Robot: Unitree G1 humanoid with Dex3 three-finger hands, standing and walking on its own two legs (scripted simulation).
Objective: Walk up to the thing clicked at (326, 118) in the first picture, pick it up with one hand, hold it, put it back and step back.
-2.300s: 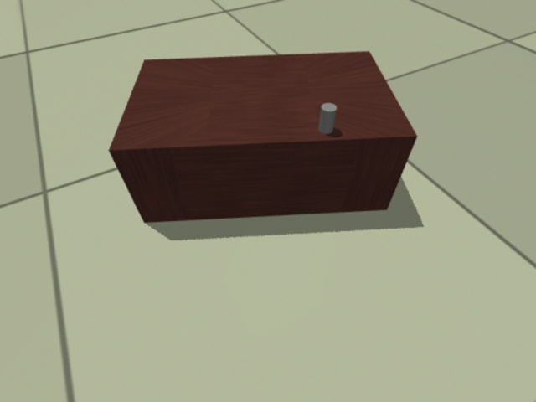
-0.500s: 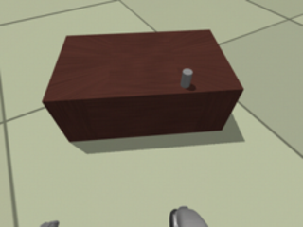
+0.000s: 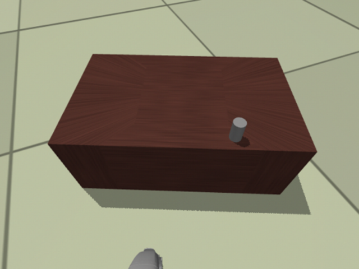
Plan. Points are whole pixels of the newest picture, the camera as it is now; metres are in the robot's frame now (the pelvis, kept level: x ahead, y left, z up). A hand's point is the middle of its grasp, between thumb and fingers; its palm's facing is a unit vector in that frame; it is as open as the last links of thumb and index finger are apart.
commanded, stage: walk up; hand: right
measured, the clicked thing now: (237, 130) +0.70 -0.21 -0.27
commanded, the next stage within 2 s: none
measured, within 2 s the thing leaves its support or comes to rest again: neither
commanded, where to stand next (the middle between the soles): +0.32 -0.04 m, yaw +0 degrees
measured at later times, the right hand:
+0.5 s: hand (312, 235) +0.24 -0.32 -0.14, palm faces +0.00 +0.93 -0.38, open 7.3 cm
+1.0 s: hand (298, 201) +0.34 -0.32 -0.16, palm faces -0.07 +0.92 -0.38, open 7.3 cm
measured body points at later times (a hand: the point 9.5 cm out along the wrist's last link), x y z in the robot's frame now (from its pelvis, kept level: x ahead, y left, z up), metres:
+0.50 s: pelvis +0.18 -0.04 -0.01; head +0.20 -0.05 +0.44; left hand +0.27 +0.28 -0.11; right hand +0.23 -0.37 -0.12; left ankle +0.15 +0.13 -0.73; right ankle +0.28 -0.18 -0.73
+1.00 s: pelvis +0.25 -0.06 -0.02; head +0.29 -0.05 +0.43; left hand +0.33 +0.26 -0.13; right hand +0.34 -0.37 -0.14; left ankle +0.30 +0.05 -0.74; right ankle +0.28 -0.18 -0.73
